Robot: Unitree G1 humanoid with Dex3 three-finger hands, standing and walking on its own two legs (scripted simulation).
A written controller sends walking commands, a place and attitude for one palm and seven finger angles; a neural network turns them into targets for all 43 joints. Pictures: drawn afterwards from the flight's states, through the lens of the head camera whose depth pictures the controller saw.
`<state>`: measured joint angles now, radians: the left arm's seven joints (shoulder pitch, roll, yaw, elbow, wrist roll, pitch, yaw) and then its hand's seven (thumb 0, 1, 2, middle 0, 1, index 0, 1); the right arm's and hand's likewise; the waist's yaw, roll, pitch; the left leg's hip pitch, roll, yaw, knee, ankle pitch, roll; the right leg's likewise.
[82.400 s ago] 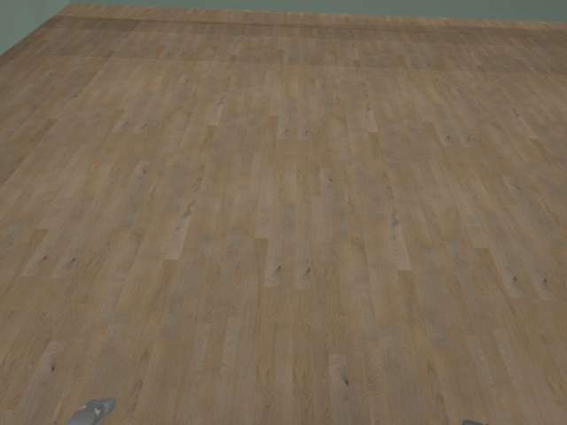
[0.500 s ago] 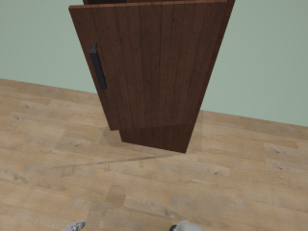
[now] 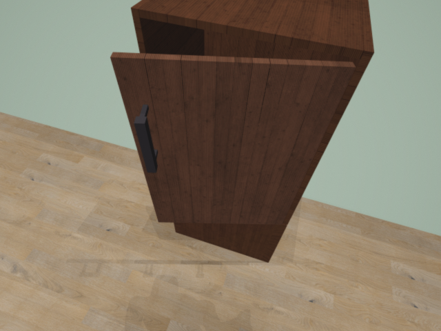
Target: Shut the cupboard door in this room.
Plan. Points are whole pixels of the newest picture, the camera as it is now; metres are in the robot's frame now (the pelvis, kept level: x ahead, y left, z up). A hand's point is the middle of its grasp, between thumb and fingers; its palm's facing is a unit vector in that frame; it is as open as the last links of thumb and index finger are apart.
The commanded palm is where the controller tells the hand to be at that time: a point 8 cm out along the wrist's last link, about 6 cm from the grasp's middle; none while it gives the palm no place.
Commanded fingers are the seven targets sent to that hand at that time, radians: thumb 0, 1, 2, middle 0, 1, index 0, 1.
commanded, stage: come to a stop and stand still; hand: left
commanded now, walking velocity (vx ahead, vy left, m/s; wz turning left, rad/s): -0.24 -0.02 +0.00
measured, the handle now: (148, 140) +0.46 +0.20 +0.07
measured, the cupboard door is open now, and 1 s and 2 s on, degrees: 18 18 18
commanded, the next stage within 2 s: look again from close up in 1.52 s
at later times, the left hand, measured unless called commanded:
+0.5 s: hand out of the picture +0.04 +0.23 -0.17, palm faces -0.01 -0.97 -0.23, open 7.4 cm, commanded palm none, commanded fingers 0.00 0.90 0.90 -0.20 -0.30 -0.20 -0.30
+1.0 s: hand out of the picture -0.07 +0.26 -0.18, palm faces -0.01 -0.98 -0.18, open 7.4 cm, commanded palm none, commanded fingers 0.00 0.90 0.90 -0.20 -0.30 -0.20 -0.30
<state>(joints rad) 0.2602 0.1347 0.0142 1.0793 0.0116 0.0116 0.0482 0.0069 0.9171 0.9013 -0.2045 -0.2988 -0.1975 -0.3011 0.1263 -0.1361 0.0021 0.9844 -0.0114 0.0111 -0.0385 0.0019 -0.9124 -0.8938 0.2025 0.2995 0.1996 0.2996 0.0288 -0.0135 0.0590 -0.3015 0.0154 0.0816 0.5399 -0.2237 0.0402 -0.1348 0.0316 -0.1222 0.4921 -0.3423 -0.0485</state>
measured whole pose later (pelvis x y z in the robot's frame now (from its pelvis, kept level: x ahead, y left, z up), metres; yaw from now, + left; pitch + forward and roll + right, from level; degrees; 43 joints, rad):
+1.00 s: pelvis -0.05 +0.08 +0.00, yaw -1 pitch +0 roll -1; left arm 0.34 0.19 -0.01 1.06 0.02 0.01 0.03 0.01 0.91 0.90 -0.20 -0.30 -0.20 -0.30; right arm 0.27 -0.17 0.01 1.04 -0.01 -0.01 -0.01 0.01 -0.91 -0.89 0.20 0.30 0.20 0.30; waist 0.01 -0.02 0.03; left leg -0.23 -0.09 0.06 0.45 -0.22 0.12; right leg -0.22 -0.05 -0.02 0.45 -0.23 0.03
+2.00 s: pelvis -0.01 +0.08 +0.01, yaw -1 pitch -1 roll -1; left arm 0.26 0.17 -0.01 1.10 0.01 0.00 0.04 0.01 0.91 0.90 -0.20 -0.30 -0.20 -0.30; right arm 0.24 -0.15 0.02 1.13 -0.01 -0.03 -0.04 0.01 -0.91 -0.89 0.20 0.30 0.20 0.30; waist 0.00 -0.03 0.05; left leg -0.13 -0.09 0.06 0.42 -0.28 0.11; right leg -0.13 -0.05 -0.01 0.43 -0.29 0.05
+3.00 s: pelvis -0.04 +0.01 -0.07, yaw +3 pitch +12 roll +0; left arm 0.34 0.26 0.13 -0.05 -0.30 -0.25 -0.29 0.02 0.90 0.90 -0.72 -0.87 -0.72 -0.87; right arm 0.19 -0.20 0.06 0.49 0.05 -0.20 -0.05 0.01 -0.91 -0.89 0.21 0.30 0.20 0.30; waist 0.00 0.03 -0.10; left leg -0.77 -0.05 -0.03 1.09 -0.52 0.02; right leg -0.82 0.05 -0.13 1.03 -0.43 -0.10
